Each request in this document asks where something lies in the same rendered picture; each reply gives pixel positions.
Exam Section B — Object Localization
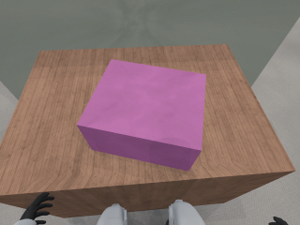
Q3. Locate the right robot thigh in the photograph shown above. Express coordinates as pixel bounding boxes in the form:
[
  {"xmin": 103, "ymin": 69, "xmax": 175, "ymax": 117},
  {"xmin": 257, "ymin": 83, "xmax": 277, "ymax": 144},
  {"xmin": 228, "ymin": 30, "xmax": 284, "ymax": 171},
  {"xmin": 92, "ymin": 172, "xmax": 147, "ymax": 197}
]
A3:
[{"xmin": 168, "ymin": 202, "xmax": 205, "ymax": 225}]

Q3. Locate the left robot hand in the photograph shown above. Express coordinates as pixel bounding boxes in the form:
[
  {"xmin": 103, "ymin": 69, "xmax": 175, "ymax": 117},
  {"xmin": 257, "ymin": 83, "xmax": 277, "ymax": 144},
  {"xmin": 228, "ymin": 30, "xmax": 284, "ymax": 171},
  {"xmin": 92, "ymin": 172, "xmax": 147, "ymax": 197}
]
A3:
[{"xmin": 20, "ymin": 192, "xmax": 54, "ymax": 225}]

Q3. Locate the left robot thigh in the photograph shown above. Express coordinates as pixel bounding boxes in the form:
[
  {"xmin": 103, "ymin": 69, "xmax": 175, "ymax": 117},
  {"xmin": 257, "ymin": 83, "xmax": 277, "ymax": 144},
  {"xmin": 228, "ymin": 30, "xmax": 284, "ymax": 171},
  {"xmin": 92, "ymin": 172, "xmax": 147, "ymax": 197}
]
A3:
[{"xmin": 97, "ymin": 205, "xmax": 128, "ymax": 225}]

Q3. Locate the pedestal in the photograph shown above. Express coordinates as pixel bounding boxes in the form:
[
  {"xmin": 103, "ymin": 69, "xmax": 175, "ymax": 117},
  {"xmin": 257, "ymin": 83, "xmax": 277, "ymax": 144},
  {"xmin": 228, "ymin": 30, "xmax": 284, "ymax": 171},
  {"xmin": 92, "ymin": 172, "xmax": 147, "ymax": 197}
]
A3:
[{"xmin": 0, "ymin": 44, "xmax": 296, "ymax": 218}]

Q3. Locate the robot thigh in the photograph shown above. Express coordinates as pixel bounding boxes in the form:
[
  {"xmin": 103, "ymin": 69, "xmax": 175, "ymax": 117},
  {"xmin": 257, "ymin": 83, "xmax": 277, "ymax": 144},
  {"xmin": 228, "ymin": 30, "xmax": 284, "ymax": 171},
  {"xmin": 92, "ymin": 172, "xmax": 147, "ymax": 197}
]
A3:
[
  {"xmin": 97, "ymin": 205, "xmax": 128, "ymax": 225},
  {"xmin": 168, "ymin": 202, "xmax": 205, "ymax": 225}
]

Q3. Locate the carton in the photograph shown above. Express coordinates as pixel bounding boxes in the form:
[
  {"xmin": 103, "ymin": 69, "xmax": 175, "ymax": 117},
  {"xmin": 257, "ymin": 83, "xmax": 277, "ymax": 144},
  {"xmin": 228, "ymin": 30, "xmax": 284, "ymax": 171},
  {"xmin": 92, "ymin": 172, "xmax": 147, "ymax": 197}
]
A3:
[{"xmin": 77, "ymin": 59, "xmax": 206, "ymax": 171}]

